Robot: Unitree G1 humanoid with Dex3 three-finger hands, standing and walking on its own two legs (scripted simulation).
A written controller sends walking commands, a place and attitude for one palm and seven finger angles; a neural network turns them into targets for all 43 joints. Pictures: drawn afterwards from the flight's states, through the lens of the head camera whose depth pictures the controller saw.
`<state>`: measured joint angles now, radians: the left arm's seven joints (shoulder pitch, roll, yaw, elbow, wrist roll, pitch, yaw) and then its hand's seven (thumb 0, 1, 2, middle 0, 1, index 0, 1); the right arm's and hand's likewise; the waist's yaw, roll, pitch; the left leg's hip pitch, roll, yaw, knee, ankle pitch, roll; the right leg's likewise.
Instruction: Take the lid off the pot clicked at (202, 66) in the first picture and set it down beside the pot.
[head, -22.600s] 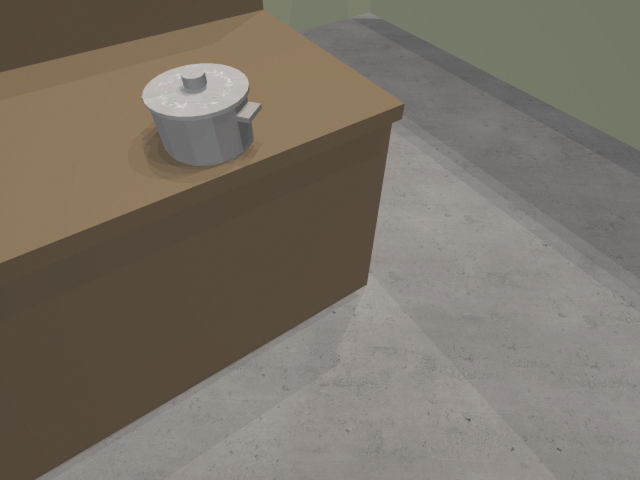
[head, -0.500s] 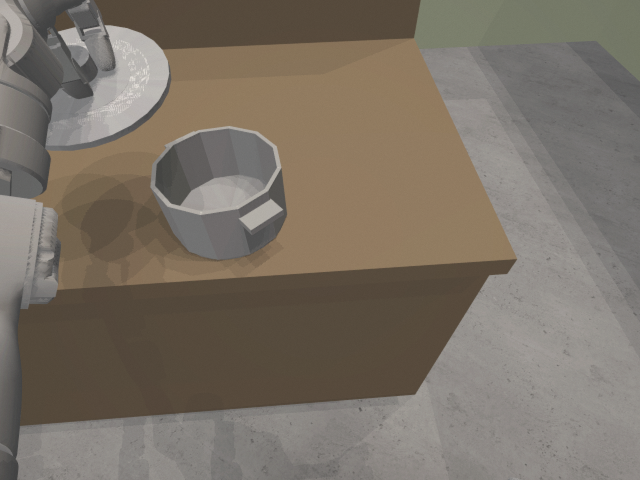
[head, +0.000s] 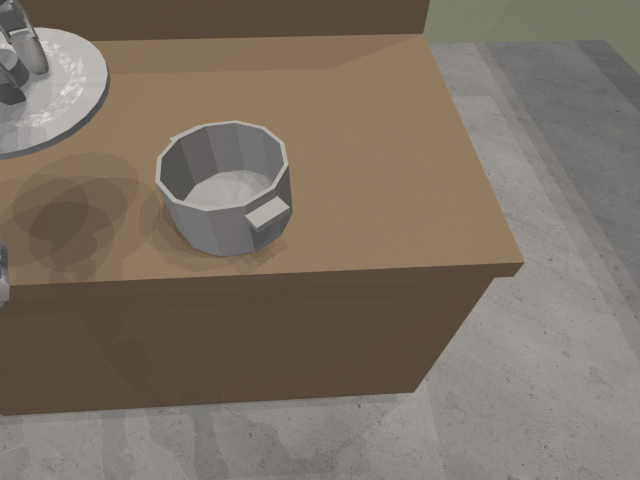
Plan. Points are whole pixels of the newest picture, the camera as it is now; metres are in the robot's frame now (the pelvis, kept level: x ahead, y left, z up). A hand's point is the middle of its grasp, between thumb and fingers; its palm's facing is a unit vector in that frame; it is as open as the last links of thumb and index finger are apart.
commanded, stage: move the lid sideways beside the pot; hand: left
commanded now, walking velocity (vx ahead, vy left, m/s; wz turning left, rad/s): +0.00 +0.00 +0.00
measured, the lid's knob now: (1, 70) +0.49 +0.32 +0.26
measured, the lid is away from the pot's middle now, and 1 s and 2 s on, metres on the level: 0.20 0.22 0.23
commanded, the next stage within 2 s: lower the lid onto the table in 0.44 s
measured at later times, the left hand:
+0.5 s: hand out of the picture +0.46 +0.34 +0.28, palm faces -0.23 -0.15 -0.96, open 6.2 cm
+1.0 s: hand out of the picture +0.48 +0.33 +0.25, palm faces -0.26 -0.24 -0.94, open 6.2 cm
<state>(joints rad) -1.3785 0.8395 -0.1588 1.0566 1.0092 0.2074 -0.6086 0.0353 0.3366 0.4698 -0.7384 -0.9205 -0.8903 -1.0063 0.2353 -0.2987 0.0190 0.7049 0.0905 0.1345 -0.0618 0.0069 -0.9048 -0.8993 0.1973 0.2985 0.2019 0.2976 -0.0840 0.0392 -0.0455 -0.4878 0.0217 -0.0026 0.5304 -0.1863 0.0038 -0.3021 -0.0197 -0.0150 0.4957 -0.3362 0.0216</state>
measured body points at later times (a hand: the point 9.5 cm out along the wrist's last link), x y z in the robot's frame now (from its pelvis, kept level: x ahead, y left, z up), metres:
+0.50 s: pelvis +0.00 +0.00 +0.00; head +0.07 +0.00 +0.45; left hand +0.47 +0.34 +0.33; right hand +0.06 -0.27 -0.13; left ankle +0.04 +0.12 -0.73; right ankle -0.06 -0.14 -0.73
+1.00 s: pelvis +0.01 +0.00 +0.00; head +0.08 +0.00 +0.44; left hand +0.49 +0.34 +0.30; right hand +0.05 -0.28 -0.13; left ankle +0.04 +0.12 -0.73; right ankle -0.06 -0.14 -0.73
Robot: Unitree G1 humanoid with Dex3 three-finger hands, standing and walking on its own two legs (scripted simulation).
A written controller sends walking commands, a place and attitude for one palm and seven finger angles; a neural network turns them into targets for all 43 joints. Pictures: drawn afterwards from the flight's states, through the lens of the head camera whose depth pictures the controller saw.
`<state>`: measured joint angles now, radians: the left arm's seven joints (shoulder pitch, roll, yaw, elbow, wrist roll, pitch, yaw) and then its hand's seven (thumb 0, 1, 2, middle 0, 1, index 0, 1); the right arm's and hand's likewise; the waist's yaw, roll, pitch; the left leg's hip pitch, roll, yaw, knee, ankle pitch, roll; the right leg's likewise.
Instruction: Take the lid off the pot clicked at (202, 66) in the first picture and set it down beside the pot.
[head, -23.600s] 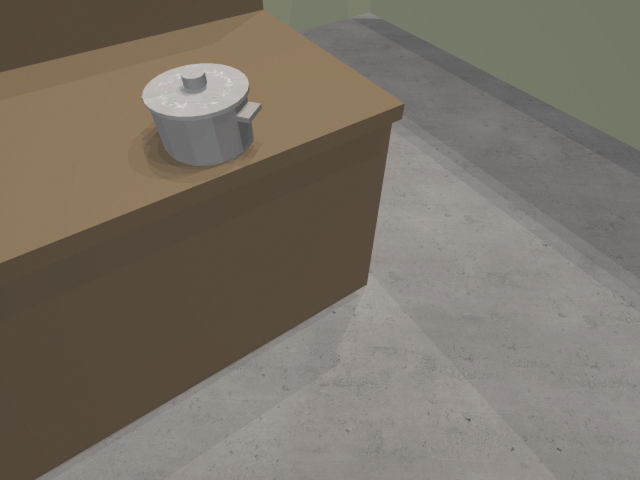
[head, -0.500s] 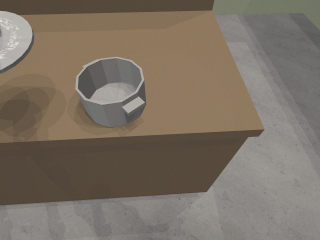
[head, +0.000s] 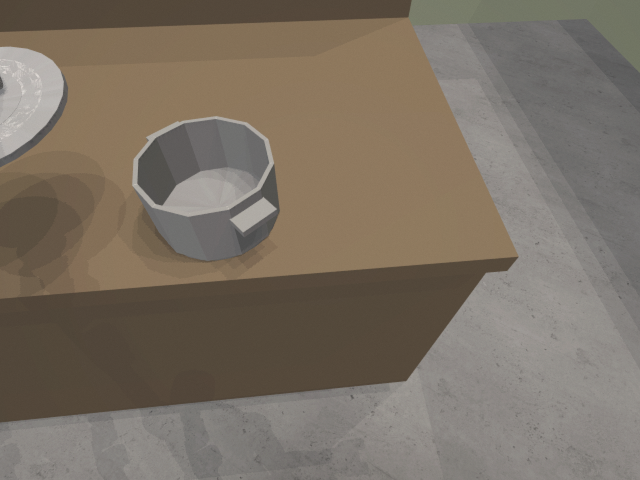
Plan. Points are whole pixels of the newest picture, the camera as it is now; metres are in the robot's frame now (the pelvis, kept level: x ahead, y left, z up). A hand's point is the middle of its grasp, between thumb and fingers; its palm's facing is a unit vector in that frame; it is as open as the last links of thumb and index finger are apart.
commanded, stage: lower the lid onto the table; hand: left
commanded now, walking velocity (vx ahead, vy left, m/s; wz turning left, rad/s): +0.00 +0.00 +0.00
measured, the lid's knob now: out of the picture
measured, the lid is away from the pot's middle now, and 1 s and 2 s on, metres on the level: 0.22 0.23 0.24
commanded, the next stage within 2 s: none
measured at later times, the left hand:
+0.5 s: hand out of the picture +0.43 +0.36 +0.22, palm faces -0.30 -0.26 -0.92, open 6.1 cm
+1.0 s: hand out of the picture +0.44 +0.35 +0.18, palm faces -0.37 -0.23 -0.90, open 6.1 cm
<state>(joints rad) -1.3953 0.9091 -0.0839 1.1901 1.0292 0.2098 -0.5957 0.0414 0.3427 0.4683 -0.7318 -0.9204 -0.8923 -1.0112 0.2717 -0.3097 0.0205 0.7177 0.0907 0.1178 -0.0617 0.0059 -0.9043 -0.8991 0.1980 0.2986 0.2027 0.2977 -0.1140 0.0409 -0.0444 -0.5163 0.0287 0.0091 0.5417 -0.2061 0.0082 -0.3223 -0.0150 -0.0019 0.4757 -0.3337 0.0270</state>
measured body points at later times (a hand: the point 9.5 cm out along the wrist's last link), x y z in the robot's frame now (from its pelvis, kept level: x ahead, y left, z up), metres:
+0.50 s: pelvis -0.01 +0.00 +0.00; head +0.05 +0.00 +0.44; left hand +0.45 +0.37 +0.27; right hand +0.06 -0.28 -0.12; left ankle +0.03 +0.12 -0.73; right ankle -0.07 -0.14 -0.73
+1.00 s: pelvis -0.02 +0.01 -0.01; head +0.05 +0.02 +0.44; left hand +0.45 +0.36 +0.23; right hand +0.02 -0.27 -0.13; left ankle +0.03 +0.12 -0.73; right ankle -0.07 -0.14 -0.73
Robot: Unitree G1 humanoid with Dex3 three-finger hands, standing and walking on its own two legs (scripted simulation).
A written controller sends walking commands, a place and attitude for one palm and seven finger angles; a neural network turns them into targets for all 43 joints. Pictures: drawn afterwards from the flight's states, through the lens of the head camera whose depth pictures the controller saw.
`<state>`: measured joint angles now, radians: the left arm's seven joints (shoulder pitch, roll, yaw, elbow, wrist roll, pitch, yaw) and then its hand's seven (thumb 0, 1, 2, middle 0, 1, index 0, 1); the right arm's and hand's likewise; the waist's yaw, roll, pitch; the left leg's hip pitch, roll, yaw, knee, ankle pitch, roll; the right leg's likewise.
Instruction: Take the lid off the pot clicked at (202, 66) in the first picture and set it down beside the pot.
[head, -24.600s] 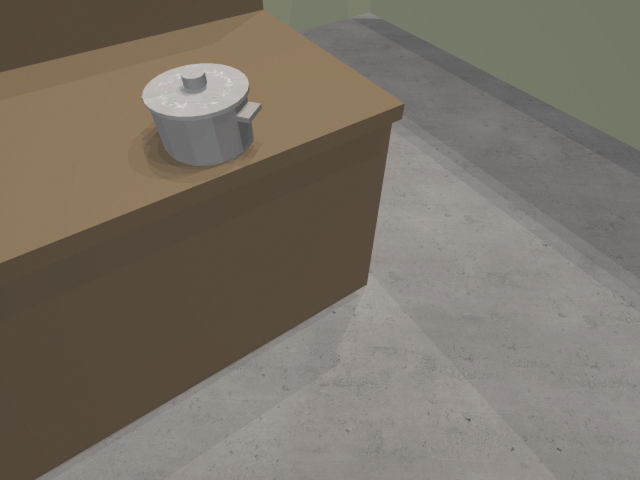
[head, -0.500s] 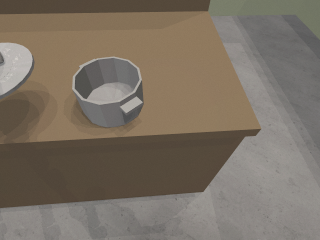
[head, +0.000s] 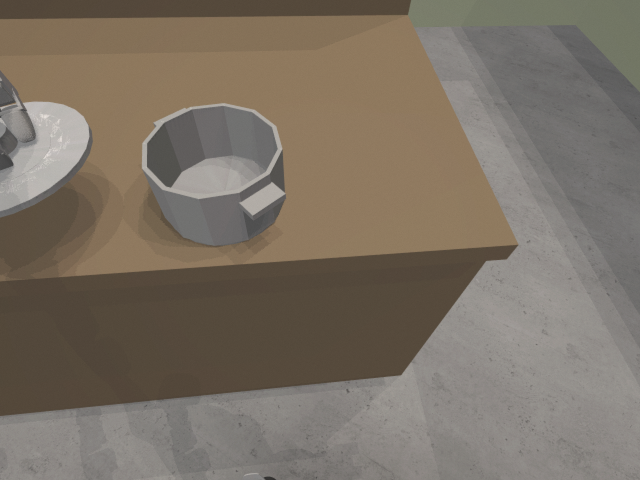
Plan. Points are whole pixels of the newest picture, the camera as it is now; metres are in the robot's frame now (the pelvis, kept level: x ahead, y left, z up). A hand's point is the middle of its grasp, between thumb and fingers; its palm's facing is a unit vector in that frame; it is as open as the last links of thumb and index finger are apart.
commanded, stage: lower the lid onto the table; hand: left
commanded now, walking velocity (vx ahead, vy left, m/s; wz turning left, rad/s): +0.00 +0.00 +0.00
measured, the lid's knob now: out of the picture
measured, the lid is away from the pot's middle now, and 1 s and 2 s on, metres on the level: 0.23 0.24 0.23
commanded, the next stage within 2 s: open the fingers wide in 1.34 s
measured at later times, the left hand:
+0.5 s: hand (4, 151) +0.47 +0.34 +0.15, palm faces -0.43 -0.24 -0.87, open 6.1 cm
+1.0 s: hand (13, 171) +0.47 +0.35 +0.12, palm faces -0.46 -0.25 -0.86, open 6.1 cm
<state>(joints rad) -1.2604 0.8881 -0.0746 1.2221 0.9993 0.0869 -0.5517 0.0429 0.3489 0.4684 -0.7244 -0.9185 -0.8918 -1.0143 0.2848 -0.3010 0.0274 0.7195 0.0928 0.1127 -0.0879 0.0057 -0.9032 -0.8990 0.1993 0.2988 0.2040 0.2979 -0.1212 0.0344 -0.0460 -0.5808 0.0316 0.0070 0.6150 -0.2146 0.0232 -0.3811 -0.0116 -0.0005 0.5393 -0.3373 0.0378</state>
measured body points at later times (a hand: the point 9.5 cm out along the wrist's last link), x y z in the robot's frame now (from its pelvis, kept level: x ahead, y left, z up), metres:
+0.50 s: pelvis +0.01 +0.00 -0.01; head +0.09 +0.02 +0.44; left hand +0.49 +0.35 +0.20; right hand +0.02 -0.29 -0.12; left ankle +0.05 +0.10 -0.73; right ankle -0.05 -0.15 -0.73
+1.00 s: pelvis +0.01 +0.01 -0.01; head +0.10 +0.02 +0.43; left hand +0.49 +0.36 +0.17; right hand +0.01 -0.28 -0.12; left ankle +0.05 +0.10 -0.73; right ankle -0.05 -0.15 -0.73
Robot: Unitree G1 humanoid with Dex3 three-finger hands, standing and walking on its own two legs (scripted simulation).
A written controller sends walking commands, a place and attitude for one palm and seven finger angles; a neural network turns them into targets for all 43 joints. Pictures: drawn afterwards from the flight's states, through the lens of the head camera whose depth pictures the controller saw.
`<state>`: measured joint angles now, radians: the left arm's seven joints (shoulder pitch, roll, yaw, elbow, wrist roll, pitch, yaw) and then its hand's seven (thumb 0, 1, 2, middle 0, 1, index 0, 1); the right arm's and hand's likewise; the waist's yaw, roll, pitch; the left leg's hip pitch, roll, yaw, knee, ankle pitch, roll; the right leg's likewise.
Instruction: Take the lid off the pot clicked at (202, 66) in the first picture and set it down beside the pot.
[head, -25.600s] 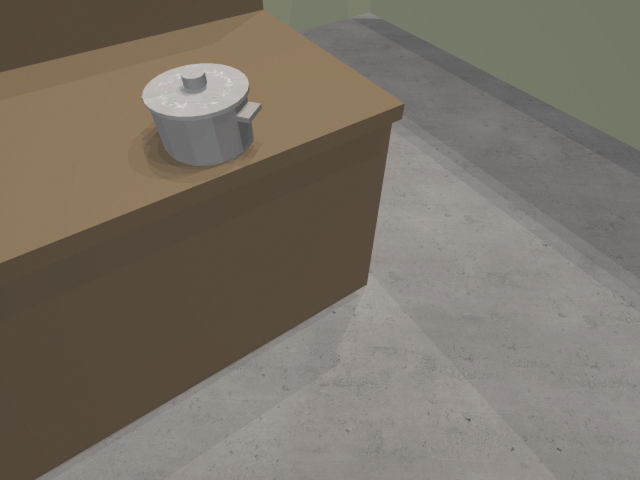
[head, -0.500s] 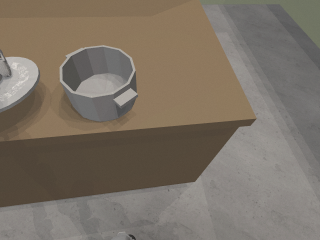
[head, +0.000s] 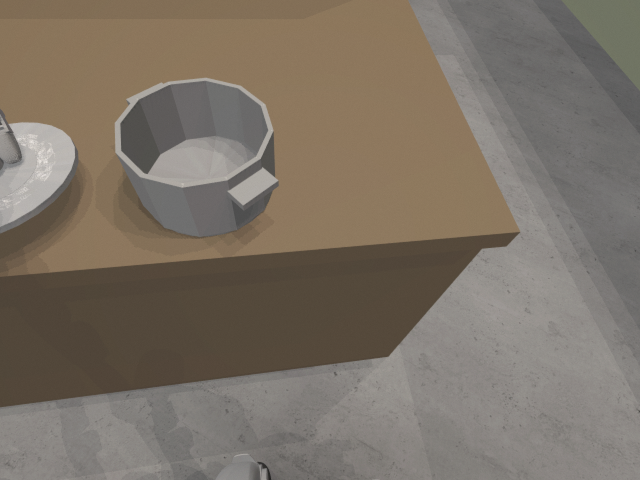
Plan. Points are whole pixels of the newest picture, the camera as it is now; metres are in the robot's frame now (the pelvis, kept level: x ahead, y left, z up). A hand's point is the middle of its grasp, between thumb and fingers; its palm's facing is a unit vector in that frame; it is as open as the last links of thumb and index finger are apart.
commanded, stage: lower the lid onto the table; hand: left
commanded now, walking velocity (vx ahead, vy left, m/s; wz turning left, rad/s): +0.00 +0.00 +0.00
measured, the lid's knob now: out of the picture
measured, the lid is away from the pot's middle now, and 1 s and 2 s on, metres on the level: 0.24 0.23 0.23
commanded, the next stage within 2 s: open the fingers wide in 0.34 s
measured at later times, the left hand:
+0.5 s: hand out of the picture +0.46 +0.35 +0.10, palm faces -0.45 -0.20 -0.87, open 6.1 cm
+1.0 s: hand out of the picture +0.43 +0.34 +0.10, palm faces -0.43 -0.12 -0.89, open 6.6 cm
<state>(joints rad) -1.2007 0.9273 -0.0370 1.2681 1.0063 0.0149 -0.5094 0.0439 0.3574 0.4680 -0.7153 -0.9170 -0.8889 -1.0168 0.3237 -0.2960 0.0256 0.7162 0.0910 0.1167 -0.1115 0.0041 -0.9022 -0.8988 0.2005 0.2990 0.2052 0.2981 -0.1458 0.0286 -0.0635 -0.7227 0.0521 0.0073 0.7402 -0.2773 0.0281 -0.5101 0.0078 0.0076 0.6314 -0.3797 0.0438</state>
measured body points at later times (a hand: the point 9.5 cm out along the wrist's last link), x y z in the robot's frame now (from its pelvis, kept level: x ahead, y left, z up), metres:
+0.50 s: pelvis -0.01 +0.00 -0.01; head +0.09 +0.02 +0.43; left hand +0.48 +0.35 +0.15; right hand -0.02 -0.28 -0.12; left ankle +0.04 +0.10 -0.71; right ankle -0.05 -0.16 -0.71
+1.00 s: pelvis -0.02 +0.00 +0.00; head +0.07 +0.02 +0.44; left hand +0.45 +0.35 +0.15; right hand +0.04 -0.29 -0.12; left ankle +0.04 +0.10 -0.71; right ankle -0.05 -0.16 -0.71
